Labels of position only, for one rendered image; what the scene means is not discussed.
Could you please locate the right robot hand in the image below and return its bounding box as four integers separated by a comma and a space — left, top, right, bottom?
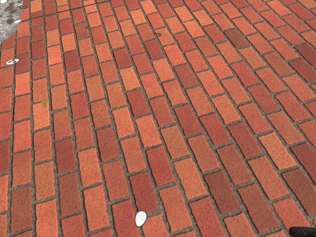
288, 226, 316, 237

